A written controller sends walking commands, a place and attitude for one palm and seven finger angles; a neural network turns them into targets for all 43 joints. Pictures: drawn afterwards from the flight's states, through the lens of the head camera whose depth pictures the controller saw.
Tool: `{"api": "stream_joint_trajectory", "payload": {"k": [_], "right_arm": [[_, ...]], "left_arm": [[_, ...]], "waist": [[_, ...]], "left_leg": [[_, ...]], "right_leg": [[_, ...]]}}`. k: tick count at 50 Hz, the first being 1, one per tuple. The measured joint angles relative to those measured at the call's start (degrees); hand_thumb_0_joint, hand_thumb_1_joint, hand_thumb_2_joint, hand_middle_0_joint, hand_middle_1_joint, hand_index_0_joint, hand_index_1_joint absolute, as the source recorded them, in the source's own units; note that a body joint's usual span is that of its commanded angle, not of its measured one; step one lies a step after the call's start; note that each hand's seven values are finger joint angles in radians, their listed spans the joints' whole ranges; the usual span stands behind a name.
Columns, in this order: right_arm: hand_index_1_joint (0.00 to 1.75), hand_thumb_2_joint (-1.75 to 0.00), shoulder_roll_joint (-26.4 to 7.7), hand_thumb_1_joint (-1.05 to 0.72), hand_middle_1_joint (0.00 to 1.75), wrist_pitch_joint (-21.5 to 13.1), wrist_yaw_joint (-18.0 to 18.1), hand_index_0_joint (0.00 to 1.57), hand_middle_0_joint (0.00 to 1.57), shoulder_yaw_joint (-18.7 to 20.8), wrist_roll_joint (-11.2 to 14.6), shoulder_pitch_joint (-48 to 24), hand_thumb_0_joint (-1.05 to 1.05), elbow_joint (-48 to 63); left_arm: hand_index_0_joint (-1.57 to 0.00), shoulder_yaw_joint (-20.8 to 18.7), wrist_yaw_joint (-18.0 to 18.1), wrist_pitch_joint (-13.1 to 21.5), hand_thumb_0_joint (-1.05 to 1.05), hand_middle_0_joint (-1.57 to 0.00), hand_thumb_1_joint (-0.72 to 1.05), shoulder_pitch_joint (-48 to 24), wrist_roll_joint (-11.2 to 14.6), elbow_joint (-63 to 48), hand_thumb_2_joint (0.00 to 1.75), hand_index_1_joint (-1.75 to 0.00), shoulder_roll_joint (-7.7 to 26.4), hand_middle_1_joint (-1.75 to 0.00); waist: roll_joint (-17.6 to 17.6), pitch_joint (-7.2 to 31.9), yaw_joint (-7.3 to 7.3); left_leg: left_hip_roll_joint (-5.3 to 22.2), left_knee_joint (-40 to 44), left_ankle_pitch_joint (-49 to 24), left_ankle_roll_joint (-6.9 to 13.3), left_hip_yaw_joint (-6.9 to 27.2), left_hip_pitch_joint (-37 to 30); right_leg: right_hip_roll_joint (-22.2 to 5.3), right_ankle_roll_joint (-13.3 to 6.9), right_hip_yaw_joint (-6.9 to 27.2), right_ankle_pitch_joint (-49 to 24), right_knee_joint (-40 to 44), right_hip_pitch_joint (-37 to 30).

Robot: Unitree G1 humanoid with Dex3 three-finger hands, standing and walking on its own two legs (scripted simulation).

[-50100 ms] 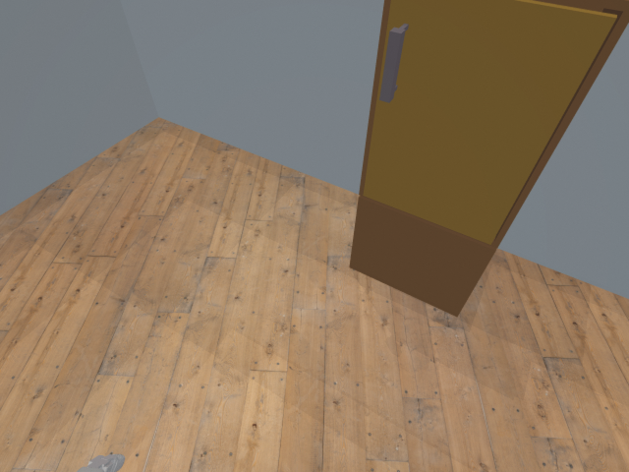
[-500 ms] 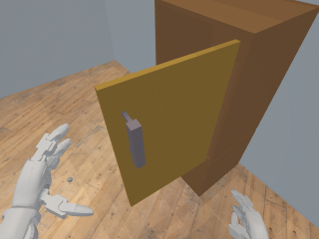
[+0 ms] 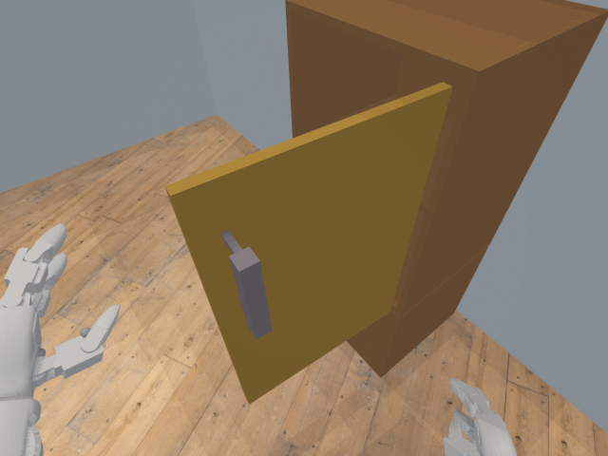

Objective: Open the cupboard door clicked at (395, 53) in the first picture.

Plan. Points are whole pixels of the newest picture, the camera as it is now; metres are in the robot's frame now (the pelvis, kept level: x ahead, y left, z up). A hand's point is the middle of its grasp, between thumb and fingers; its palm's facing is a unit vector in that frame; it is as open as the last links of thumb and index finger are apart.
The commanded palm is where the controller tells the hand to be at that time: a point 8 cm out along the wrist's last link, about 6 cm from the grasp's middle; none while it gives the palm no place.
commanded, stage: draw the hand back to the body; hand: left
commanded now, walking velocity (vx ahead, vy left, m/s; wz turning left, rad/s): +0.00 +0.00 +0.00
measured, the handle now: (245, 285) +0.29 +0.12 +0.09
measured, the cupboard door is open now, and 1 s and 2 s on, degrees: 86 86 86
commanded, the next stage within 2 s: step back with the hand held close in 0.48 s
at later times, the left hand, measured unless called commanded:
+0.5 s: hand (66, 330) +0.18 +0.27 +0.15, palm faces +0.45 -0.80 -0.40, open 7.5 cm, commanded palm +0.13 +0.30 +0.17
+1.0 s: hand (60, 346) +0.16 +0.26 +0.16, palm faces +0.34 -0.77 -0.54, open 7.4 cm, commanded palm +0.10 +0.31 +0.17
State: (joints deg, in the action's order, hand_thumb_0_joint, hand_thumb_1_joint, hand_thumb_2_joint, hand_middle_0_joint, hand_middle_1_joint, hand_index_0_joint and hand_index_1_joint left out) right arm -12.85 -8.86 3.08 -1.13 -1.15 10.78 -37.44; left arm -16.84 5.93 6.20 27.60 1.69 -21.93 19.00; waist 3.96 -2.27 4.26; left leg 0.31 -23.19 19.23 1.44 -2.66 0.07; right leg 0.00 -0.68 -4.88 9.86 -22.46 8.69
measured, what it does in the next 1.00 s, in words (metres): shifts its weight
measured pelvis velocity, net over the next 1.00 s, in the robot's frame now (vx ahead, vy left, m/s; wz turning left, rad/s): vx -0.05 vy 0.01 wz -0.04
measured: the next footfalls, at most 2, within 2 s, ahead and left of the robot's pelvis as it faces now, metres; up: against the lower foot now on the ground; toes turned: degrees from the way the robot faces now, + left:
right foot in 1.46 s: -0.05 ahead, -0.10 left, +0.00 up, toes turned +0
left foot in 1.78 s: -0.23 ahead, +0.10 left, +0.00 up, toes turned +1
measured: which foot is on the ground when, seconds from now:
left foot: down 0.00-1.00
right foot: down 0.00-1.00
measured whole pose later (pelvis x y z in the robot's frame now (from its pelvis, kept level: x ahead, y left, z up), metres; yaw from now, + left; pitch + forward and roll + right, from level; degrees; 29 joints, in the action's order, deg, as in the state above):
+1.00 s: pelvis -0.05 +0.01 -0.01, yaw -2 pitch +0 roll +1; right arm -13.3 -2.2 3.8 0.9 0.0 10.4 -31.1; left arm -24.6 6.4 11.5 31.0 0.8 -28.0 24.1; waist -0.4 -2.1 -0.6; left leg -2.3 -31.8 18.9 3.2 -6.3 13.1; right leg -2.6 0.5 -0.9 8.4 -31.6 23.0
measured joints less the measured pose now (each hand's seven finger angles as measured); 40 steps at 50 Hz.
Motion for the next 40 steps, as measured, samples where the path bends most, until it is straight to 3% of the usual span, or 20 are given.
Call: {"api": "stream_joint_trajectory", "payload": {"k": [13, 32, 36, 40], "right_arm": [[0.3, -0.9, -0.1, -0.9, 0.3, 1.2, -0.4, 0.21, 0.2, 0.2, 0.1, -0.5, 0.01, -0.2], [0.3, -0.9, 0.3, -0.9, 0.3, 0.9, -0.6, 0.21, 0.2, -0.1, 0.2, 0.4, 0.01, -0.4], [0.3, -0.9, 0.4, -0.9, 0.3, 2.6, -0.3, 0.21, 0.2, -0.7, 0.4, -0.7, 0.01, 1.7], [0.3, -0.9, 0.0, -0.9, 0.3, 3.9, -0.1, 0.21, 0.2, -0.1, 0.5, -1.5, 0.01, 3.9]], "left_arm": [[-0.2, -2.1, 0.0, -0.2, 0.01, -0.21, 0.8, -2.3, 0.6, 1.4, 0.86, -0.3, -0.1, -0.3], [-0.21, -2.6, -0.1, 0.4, 0.02, -0.21, 0.88, -2.8, 0.4, 0.9, 0.9, -0.3, 0.2, -0.3], [-0.21, -5.9, 0.2, 3.6, 0.02, -0.21, 0.88, -2.7, 0.1, 0.3, 0.9, -0.3, 1.0, -0.3], [-0.21, -6.3, 0.2, 4.6, 0.01, -0.21, 0.89, -1.3, -0.3, -1.2, 0.9, -0.3, 2.0, -0.3]], "waist": [[-0.2, -0.3, 0.44], [-0.7, -0.4, 0.29], [-1.5, 0.2, -1.25], [-2.3, 0.3, -2.82]], "left_leg": [[-0.1, 0.9, -0.5, 0.1, 0.0, -0.6], [-0.3, 0.2, -0.9, 0.3, -0.3, -0.1], [-0.2, -1.6, -0.7, 0.5, -1.0, 3.8], [-1.0, -2.9, -0.9, 0.8, -2.1, 6.9]], "right_leg": [[0.0, 0.1, 0.1, -0.7, 1.1, -0.8], [-0.2, 0.2, 0.4, -1.5, 1.0, -0.4], [-0.1, 0.2, 1.0, -2.2, 0.3, 3.2], [-0.8, 0.5, 2.1, -2.3, -2.1, 7.2]]}}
